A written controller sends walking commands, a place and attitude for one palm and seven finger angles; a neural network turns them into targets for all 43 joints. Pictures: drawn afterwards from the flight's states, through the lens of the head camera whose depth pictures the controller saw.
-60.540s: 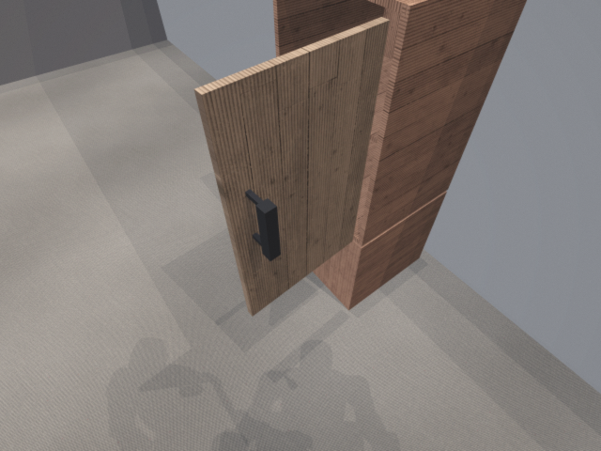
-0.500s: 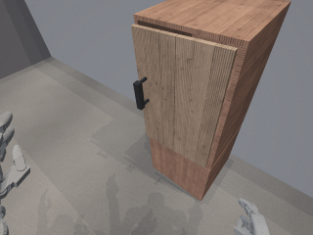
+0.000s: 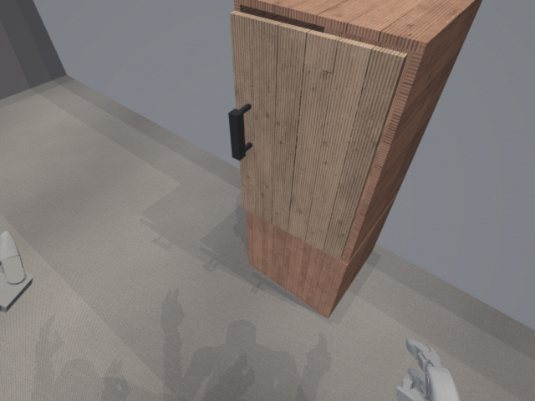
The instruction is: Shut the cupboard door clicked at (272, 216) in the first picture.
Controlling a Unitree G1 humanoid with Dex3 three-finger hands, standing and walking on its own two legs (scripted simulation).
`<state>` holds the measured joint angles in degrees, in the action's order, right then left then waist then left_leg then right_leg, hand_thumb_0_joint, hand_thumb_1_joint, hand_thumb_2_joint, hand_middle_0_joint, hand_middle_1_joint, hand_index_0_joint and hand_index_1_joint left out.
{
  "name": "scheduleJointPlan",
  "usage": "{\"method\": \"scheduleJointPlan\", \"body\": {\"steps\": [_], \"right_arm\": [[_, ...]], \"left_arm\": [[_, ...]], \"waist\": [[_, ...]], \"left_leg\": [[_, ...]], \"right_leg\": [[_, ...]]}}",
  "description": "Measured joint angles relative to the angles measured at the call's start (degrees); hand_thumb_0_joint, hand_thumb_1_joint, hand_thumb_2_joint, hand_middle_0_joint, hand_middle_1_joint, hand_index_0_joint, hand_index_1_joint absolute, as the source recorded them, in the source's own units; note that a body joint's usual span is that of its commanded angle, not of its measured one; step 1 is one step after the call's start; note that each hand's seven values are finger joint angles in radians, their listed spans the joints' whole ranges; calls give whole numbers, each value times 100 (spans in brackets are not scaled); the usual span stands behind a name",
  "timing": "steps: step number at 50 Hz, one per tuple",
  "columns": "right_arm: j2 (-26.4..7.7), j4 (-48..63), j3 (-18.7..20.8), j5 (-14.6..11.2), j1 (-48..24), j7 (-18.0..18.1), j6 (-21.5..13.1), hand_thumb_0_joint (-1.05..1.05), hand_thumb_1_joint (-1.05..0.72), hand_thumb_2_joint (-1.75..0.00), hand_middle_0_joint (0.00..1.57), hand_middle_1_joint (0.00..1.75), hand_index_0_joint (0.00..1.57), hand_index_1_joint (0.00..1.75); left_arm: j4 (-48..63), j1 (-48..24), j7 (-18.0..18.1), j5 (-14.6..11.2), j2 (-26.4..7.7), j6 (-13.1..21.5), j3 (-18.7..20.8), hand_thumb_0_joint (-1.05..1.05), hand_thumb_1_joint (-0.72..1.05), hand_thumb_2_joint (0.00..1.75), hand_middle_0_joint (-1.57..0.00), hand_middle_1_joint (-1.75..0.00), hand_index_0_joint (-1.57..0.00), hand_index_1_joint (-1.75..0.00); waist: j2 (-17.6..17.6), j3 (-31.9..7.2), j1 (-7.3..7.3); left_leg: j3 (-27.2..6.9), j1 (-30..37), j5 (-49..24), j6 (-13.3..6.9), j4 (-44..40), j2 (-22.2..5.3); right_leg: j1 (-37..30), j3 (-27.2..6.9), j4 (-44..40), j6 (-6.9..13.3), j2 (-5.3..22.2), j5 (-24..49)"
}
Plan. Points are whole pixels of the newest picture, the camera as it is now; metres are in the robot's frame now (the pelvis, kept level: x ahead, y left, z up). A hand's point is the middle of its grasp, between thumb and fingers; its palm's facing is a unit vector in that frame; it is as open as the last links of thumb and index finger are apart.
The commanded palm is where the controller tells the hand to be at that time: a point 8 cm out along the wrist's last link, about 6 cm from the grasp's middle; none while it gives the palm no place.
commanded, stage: step back with the hand held close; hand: left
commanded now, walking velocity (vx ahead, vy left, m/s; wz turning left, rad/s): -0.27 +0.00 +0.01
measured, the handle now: (242, 131) +0.71 +0.11 +0.01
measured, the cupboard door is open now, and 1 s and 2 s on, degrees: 3 3 3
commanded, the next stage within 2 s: stop stepping back and stand still in 0.70 s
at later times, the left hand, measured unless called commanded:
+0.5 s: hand out of the picture +0.12 +0.28 +0.18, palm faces +0.47 -0.76 -0.44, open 7.4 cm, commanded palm +0.05 +0.32 +0.19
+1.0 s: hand out of the picture +0.05 +0.27 +0.19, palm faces +0.35 -0.81 -0.47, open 7.4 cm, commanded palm +0.01 +0.31 +0.19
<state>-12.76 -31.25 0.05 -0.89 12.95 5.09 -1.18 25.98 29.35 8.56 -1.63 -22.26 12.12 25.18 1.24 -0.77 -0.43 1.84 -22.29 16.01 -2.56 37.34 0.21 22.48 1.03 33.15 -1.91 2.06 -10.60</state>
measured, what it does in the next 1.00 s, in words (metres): walks backwards: right foot, then left foot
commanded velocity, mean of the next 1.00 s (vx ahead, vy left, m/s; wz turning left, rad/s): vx -0.23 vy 0.01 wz -0.04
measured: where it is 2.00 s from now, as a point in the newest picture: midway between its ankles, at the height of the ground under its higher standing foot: outside the picture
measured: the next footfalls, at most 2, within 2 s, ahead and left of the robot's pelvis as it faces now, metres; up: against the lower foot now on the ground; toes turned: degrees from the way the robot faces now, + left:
right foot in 0.78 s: -0.16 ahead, -0.06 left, +0.00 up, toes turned -2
left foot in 1.00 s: -0.07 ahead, +0.14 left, +0.00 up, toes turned -1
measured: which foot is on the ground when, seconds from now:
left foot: down 0.00-0.90, up 0.92-0.98, down 1.00-1.00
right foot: down 0.00-0.48, up 0.50-0.76, down 0.78-1.00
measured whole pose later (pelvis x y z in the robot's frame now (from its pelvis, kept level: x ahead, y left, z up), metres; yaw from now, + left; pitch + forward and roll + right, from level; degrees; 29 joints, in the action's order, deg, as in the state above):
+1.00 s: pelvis -0.15 +0.02 +0.00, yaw -3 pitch +1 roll -3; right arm -13.1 -36.0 0.2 0.1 16.5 5.5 -2.6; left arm 31.4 37.2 8.2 -3.9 -28.0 11.7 25.0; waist 0.8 -6.7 1.7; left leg 0.2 -26.7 14.9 1.2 38.6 -1.5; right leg 9.0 -1.4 30.7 -1.0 -1.5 -23.1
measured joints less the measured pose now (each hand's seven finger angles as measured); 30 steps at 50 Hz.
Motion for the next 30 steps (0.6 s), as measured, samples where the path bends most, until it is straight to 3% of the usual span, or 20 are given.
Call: {"method": "scheduleJointPlan", "body": {"steps": [6,11,13,15,21,23,24,27,30], "right_arm": [[-48,-215,7,48,111,-13,-131,1,-91,-90,20,30,21,30],[31,-231,20,50,252,36,-287,1,-91,-90,20,30,21,30],[54,-218,19,61,265,21,-315,1,-91,-90,20,30,21,30],[35,-247,44,77,158,-11,-339,1,-91,-90,20,30,21,30],[-14,-421,143,66,-80,-147,-190,1,-91,-90,20,30,21,30],[-18,-415,144,63,-106,-130,-125,1,-91,-90,20,30,21,30],[-15,-393,142,63,-124,-101,-114,1,-91,-90,20,30,21,30],[50,-365,159,88,-189,-11,-220,1,-91,-90,20,30,21,30],[221,-441,173,136,-161,-33,-390,1,-91,-90,20,30,21,30]], "left_arm": [[146,0,99,14,96,124,-84,1,88,89,-21,-30,-21,-30],[165,-28,94,81,-163,255,95,1,88,89,-22,-30,-21,-30],[141,-31,75,103,-242,321,230,1,88,89,-22,-30,-21,-30],[92,-79,59,95,-204,384,299,1,88,89,-21,-30,-21,-30],[309,80,86,-12,-82,299,-47,1,89,90,-21,-30,-21,-30],[446,168,102,-14,-127,271,-108,1,88,89,-21,-30,-21,-30],[499,168,109,-16,-169,266,-103,1,88,89,-22,-30,-21,-30],[461,113,87,30,-271,329,70,1,88,89,-22,-30,-21,-30],[361,17,73,-9,-305,327,259,1,88,89,-22,-30,-21,-30]], "waist": [[-56,-2,23],[-81,21,199],[-94,-33,177],[-27,45,142],[-148,66,106],[-226,27,134],[-261,54,144],[-149,134,140],[-7,12,66]], "left_leg": [[-56,-197,-127,11,23,-13],[-215,-265,-372,18,-7,18],[-188,-406,-313,5,107,-13],[-181,-507,-303,22,194,-78],[-174,-644,443,203,496,56],[-153,-489,258,163,202,54],[-126,-484,-170,120,43,62],[-183,-555,-652,-47,-38,-45],[-311,-561,-770,-50,-314,-208]], "right_leg": [[132,33,-46,32,-31,37],[26,-214,292,26,-296,-62],[-35,-325,263,20,-362,-411],[55,-327,297,56,-421,-318],[194,-370,150,27,-263,-56],[257,-365,102,-37,-190,15],[278,-348,88,-53,-154,42],[432,-404,953,-23,-411,-601],[180,-280,1770,32,-693,-1208]]}}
